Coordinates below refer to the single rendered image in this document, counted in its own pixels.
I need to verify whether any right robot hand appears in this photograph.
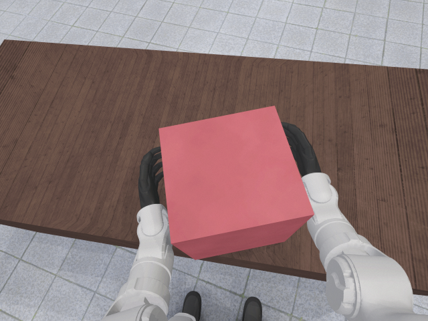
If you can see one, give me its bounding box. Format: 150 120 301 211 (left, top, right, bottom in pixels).
281 122 321 177

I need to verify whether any carton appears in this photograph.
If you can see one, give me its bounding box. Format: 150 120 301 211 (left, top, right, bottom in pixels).
159 106 314 260

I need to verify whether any robot right foot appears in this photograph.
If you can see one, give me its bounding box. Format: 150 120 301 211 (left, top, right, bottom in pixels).
242 297 262 321

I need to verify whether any left robot forearm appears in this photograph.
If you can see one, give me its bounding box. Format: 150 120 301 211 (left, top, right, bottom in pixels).
103 204 174 318

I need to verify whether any robot foot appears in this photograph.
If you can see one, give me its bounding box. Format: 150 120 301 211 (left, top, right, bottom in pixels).
242 297 262 321
182 291 201 321

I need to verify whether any right robot forearm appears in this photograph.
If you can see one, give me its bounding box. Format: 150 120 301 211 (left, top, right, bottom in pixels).
302 173 413 300

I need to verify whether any robot left foot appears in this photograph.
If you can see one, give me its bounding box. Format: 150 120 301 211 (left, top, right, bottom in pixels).
182 291 201 321

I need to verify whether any left robot hand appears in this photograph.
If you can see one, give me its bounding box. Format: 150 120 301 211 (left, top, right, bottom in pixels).
138 146 164 209

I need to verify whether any left robot upper arm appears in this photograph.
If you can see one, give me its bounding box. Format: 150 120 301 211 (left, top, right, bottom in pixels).
101 304 168 321

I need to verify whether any right robot upper arm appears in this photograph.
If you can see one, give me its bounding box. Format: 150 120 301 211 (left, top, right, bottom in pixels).
326 254 428 321

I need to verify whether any pedestal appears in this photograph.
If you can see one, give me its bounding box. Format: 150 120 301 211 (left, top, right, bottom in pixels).
0 39 428 296

